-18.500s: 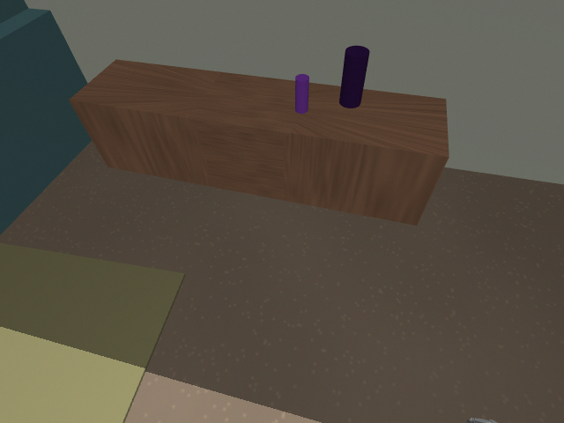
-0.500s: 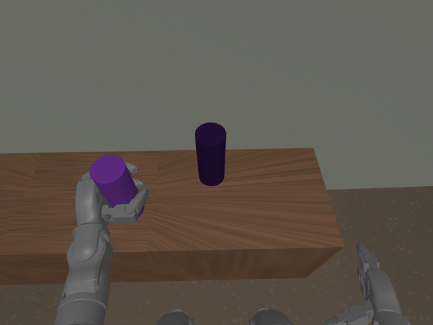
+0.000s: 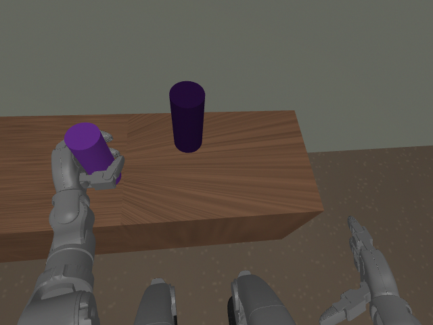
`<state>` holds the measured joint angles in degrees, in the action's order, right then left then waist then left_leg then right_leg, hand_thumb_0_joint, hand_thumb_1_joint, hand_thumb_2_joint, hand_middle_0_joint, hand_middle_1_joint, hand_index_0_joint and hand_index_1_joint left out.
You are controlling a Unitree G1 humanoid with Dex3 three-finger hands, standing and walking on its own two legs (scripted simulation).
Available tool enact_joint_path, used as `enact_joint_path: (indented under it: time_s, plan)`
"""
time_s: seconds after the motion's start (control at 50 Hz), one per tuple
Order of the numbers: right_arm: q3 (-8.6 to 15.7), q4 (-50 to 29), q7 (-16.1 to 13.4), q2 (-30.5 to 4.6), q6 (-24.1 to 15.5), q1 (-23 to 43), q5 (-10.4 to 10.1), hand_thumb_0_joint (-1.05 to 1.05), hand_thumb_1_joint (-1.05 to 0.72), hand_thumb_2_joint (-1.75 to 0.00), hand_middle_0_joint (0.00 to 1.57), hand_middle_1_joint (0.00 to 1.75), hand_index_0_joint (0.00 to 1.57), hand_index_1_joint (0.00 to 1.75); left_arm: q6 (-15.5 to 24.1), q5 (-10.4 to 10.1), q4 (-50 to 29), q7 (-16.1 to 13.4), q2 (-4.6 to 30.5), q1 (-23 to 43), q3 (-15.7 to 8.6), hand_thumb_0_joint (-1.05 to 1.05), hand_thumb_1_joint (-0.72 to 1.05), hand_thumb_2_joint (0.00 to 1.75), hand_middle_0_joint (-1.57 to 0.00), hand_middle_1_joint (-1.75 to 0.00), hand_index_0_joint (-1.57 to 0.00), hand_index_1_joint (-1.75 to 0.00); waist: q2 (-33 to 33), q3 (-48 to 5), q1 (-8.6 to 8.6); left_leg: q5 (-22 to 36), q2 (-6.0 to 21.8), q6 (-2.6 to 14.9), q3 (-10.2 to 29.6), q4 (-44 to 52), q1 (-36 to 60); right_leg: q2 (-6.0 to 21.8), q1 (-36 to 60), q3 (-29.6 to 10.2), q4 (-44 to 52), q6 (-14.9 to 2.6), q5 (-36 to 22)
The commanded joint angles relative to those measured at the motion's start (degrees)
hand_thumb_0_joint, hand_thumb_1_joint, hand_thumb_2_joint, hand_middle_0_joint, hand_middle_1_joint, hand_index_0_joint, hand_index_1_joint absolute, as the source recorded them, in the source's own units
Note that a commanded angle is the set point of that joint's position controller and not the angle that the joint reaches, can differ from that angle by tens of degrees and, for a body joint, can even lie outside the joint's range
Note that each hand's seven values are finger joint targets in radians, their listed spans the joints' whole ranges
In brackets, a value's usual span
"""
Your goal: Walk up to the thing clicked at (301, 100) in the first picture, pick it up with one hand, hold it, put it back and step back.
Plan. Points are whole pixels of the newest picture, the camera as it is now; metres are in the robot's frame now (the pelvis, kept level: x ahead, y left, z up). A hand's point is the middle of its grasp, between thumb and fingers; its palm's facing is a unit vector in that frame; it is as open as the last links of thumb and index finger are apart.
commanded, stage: crouch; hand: left
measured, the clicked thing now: (96, 159) +0.41 +0.19 +0.01
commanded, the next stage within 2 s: lower in 0.90 s
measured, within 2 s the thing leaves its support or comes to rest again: neither
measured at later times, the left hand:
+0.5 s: hand (111, 152) +0.48 +0.19 -0.07, palm faces +0.16 -0.99 -0.02, open 7.4 cm
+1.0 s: hand (115, 150) +0.50 +0.19 -0.11, palm faces +0.16 -0.99 -0.02, open 7.4 cm
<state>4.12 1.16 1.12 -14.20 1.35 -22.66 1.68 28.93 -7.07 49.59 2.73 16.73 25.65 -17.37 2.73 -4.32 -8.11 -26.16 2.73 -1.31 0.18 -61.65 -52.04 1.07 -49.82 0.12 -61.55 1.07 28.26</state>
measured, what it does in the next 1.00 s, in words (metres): lowers itself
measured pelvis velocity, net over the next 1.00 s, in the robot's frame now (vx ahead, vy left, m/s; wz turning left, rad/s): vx -0.02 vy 0.01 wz -0.04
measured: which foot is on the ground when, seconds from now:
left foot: down 0.00-1.00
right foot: down 0.00-1.00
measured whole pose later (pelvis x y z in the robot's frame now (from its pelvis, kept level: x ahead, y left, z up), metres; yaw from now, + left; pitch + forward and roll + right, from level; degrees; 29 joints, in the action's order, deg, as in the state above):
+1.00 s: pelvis -0.02 +0.01 -0.08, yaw -2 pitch +30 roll -5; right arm 3.9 -13.2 4.6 -16.6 0.6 -22.7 4.0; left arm 34.1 0.1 68.0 0.3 30.7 43.2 -27.3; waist 1.1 -9.3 -18.9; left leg -32.5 3.9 -0.9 3.7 -83.7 -81.4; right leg -0.5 -76.8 2.2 -80.2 1.6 33.4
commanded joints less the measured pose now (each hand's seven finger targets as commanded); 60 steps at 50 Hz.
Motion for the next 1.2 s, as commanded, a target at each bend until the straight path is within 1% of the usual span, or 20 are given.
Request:
enact_joint_path:
  time_s: [0.0, 0.04, 0.08, 0.14, 0.22, 0.34, 0.38, 0.44, 0.46, 0.62, 0.7, 0.76, 0.78, 0.84, 0.92, 0.96, 1.0, 1.06, 1.14, 1.18]
  plan:
    - [5.42, -10.78, 0.43, -8.71, -3.48, -2.14, 0.98, 0.00, 0.56, -0.04, 0.05, 0.05, 0.05, 0.05, 8.85, 0.39, -8.42, -0.17, 13.55, 26.02, -4.12, 0.00, 0.37, 1.32, -1.36, -1.47, -1.40, -1.45, -8.93, -28.85, -1.17, 15.78, -1.50, 1.23, 0.91, 1.82, 14.38, -1.17, 3.62, 0.47, 3.86, -1.50, -17.56]
    - [5.25, -13.84, 0.76, -8.87, -3.68, -1.34, 1.32, 0.00, 0.56, -0.04, 0.05, 0.05, 0.05, 0.05, 9.47, 0.82, -6.72, -0.46, 12.52, 27.62, -3.45, 0.00, 0.36, 1.31, -1.36, -1.47, -1.40, -1.45, -9.18, -31.20, -2.23, 16.01, -1.53, 1.35, 1.16, 0.49, 13.47, -1.42, 3.29, 0.58, 2.78, -1.44, -18.10]
    - [6.33, -13.19, 0.94, -9.98, -3.54, -1.73, 1.46, 0.00, 0.56, -0.04, 0.05, 0.05, 0.05, 0.05, 9.88, 1.26, -5.24, -1.35, 15.73, 29.43, -5.80, 0.00, 0.37, 1.31, -1.37, -1.47, -1.41, -1.45, -10.58, -31.62, -1.89, 14.93, -1.64, 1.33, 1.27, -0.60, 11.03, -1.48, 2.09, 0.45, 1.82, -1.52, -17.07]
    - [5.22, -13.13, 1.47, -8.94, -3.62, -1.72, 1.73, 0.00, 0.56, -0.04, 0.05, 0.05, 0.05, 0.05, 10.38, 2.09, -2.23, -1.41, 14.66, 30.16, -5.11, 0.00, 0.39, 1.31, -1.38, -1.48, -1.43, -1.45, -11.60, -31.49, -2.84, 14.02, -1.42, 1.16, 1.80, -1.69, 9.03, -1.97, -1.14, 1.34, -0.23, -1.90, -15.38]
    - [6.23, -15.56, 1.57, -10.48, -3.71, -1.13, 1.76, 0.00, 0.56, -0.04, 0.05, 0.05, 0.05, 0.05, 10.78, 2.99, -0.76, -1.76, 17.99, 32.05, -7.25, 0.00, 0.42, 1.34, -1.40, -1.51, -1.45, -1.48, -11.13, -33.35, -4.09, 13.85, -1.16, 1.26, 2.31, -3.50, 6.86, -2.55, -2.77, 1.91, -2.25, -1.92, -15.29]
    - [6.14, -17.85, 1.78, -10.44, -3.69, -2.29, 1.65, 0.00, 0.56, -0.05, 0.05, 0.05, 0.05, 0.05, 11.04, 3.40, -0.98, -2.11, 19.33, 35.12, -7.56, 0.00, 0.46, 1.33, -1.38, -1.49, -1.43, -1.46, -12.44, -35.28, -5.62, 14.33, -1.23, 1.66, 2.34, -6.21, 4.48, -2.62, -3.86, 1.35, -4.08, -1.71, -16.37]
    - [7.52, -19.24, 1.59, -11.70, -3.77, -2.77, 1.73, 0.00, 0.55, -0.05, 0.05, 0.05, 0.05, 0.05, 11.00, 3.75, -0.36, -2.07, 19.99, 35.45, -7.73, 0.00, 0.45, 1.33, -1.37, -1.47, -1.41, -1.45, -13.55, -37.63, -6.79, 16.81, -0.94, 1.58, 2.70, -7.13, 6.07, -2.81, -4.91, 1.86, -5.05, -1.88, -17.74]
    - [5.59, -19.46, 1.99, -10.09, -3.76, -3.37, 1.70, 0.00, 0.55, -0.05, 0.05, 0.05, 0.05, 0.05, 11.12, 4.05, 0.39, -2.02, 19.83, 35.92, -7.41, 0.00, 0.45, 1.32, -1.35, -1.45, -1.39, -1.43, -14.29, -36.37, -6.75, 17.80, -1.12, 1.64, 2.58, -8.31, 4.39, -2.78, -5.66, 1.71, -5.88, -1.88, -18.74]
    - [6.72, -19.63, 1.82, -10.90, -3.79, -2.87, 1.65, 0.00, 0.55, -0.05, 0.05, 0.05, 0.05, 0.05, 11.18, 4.05, 0.64, -2.00, 20.65, 36.94, -7.91, 0.00, 0.44, 1.32, -1.34, -1.45, -1.38, -1.43, -14.60, -36.20, -7.26, 17.16, -0.99, 1.49, 2.91, -8.35, 4.66, -2.93, -6.94, 1.95, -6.16, -1.99, -17.65]
    - [6.93, -20.36, 2.47, -11.40, -3.40, -3.55, 2.12, 0.00, 0.55, -0.05, 0.05, 0.05, 0.05, 0.05, 10.89, 5.10, 2.65, -2.17, 21.51, 38.23, -8.13, 0.00, 0.43, 1.32, -1.33, -1.45, -1.38, -1.43, -18.83, -35.66, -8.24, 16.67, -0.35, 0.71, 3.99, -9.13, 5.00, -3.33, -12.28, 3.03, -8.31, -2.62, -14.53]
    - [7.38, -21.96, 2.45, -12.04, -3.66, -3.39, 2.25, 0.00, 0.55, -0.05, 0.05, 0.05, 0.05, 0.05, 10.86, 5.53, 2.71, -2.51, 23.94, 38.57, -9.55, 0.00, 0.43, 1.32, -1.34, -1.46, -1.39, -1.43, -18.79, -37.76, -8.47, 18.06, -0.35, 0.92, 4.07, -10.53, 3.88, -3.39, -11.72, 3.03, -9.45, -2.56, -16.09]
    - [7.94, -24.15, 2.38, -12.53, -3.74, -2.36, 2.02, 0.00, 0.55, -0.05, 0.05, 0.05, 0.05, 0.05, 10.97, 5.69, 3.15, -2.77, 25.04, 39.61, -10.23, 0.00, 0.41, 1.33, -1.34, -1.46, -1.38, -1.44, -17.59, -38.37, -9.05, 15.50, -0.54, 1.32, 3.92, -11.17, 1.79, -3.52, -11.44, 2.74, -9.61, -2.43, -15.13]
    - [8.38, -24.04, 2.35, -12.75, -3.72, -2.31, 2.10, 0.00, 0.55, -0.05, 0.05, 0.05, 0.05, 0.05, 11.04, 5.78, 2.83, -2.70, 24.48, 39.96, -9.42, 0.00, 0.42, 1.34, -1.35, -1.47, -1.39, -1.45, -18.99, -38.72, -9.50, 15.57, -0.53, 1.31, 3.71, -11.33, 2.13, -3.40, -11.83, 2.49, -9.64, -2.48, -15.16]
    - [7.38, -23.49, 2.44, -12.00, -3.60, -3.24, 2.16, 0.00, 0.55, -0.05, 0.05, 0.05, 0.05, 0.05, 10.84, 5.99, 4.26, -2.68, 25.56, 40.17, -10.26, 0.00, 0.43, 1.35, -1.34, -1.47, -1.39, -1.45, -19.11, -37.82, -9.75, 15.44, -0.42, 1.24, 4.07, -11.96, 1.03, -3.49, -13.47, 2.87, -10.30, -2.52, -14.62]
    - [8.20, -25.07, 2.32, -13.22, -3.59, -2.59, 2.11, 0.00, 0.55, -0.05, 0.05, 0.05, 0.05, 0.05, 10.70, 6.29, 5.25, -2.46, 27.13, 40.55, -11.31, 0.00, 0.42, 1.34, -1.35, -1.47, -1.39, -1.45, -18.38, -38.11, -10.21, 13.74, -0.45, 1.46, 4.00, -12.40, -0.05, -3.51, -13.46, 2.61, -10.33, -2.36, -14.05]
    - [7.58, -22.84, 2.46, -12.31, -3.48, -4.71, 2.13, 0.00, 0.55, -0.05, 0.05, 0.05, 0.05, 0.05, 10.60, 6.36, 4.76, -2.42, 27.50, 41.93, -11.00, 0.00, 0.41, 1.34, -1.34, -1.46, -1.38, -1.45, -20.50, -38.26, -10.55, 15.74, -0.45, 1.44, 3.74, -13.38, 0.22, -3.46, -14.42, 2.47, -10.99, -2.41, -15.31]
    - [8.42, -26.54, 2.41, -13.25, -4.02, -2.55, 1.95, 0.00, 0.55, -0.05, 0.05, 0.05, 0.05, 0.05, 10.40, 6.30, 5.14, -2.24, 27.72, 40.72, -11.13, 0.00, 0.41, 1.33, -1.35, -1.46, -1.37, -1.46, -19.31, -40.28, -11.05, 16.36, -0.51, 1.89, 3.62, -14.26, 0.00, -3.49, -13.11, 2.26, -10.84, -2.21, -16.46]
    - [6.48, -24.37, 2.63, -11.67, -3.90, -2.94, 2.06, 0.00, 0.55, -0.05, 0.05, 0.05, 0.05, 0.05, 10.44, 6.79, 9.71, -2.37, 27.56, 40.68, -11.36, 0.00, 0.41, 1.33, -1.35, -1.45, -1.37, -1.45, -18.54, -34.27, -11.40, 11.55, -0.69, 1.78, 3.93, -14.26, -4.83, -3.47, -16.35, 2.21, -11.31, -2.28, -12.47]
    - [8.62, -27.26, 2.53, -13.96, -4.65, -2.21, 2.19, 0.00, 0.55, -0.05, 0.05, 0.05, 0.05, 0.05, 11.38, 7.27, 10.04, -2.52, 29.28, 41.15, -11.77, 0.00, 0.39, 1.32, -1.36, -1.46, -1.38, -1.45, -18.39, -36.11, -12.55, 9.41, -0.61, 1.87, 4.26, -15.48, -5.79, -3.63, -17.71, 2.23, -12.18, -2.40, -10.67]
    - [7.48, -28.63, 2.92, -13.13, -4.99, -2.14, 2.14, 0.00, 0.55, -0.05, 0.05, 0.05, 0.05, 0.05, 11.98, 7.37, 9.09, -2.22, 30.06, 42.16, -11.76, 0.00, 0.40, 1.33, -1.37, -1.47, -1.39, -1.46, -19.52, -37.61, -12.20, 10.77, -0.57, 1.69, 4.42, -16.19, -4.97, -3.76, -18.57, 2.62, -13.35, -2.58, -11.44]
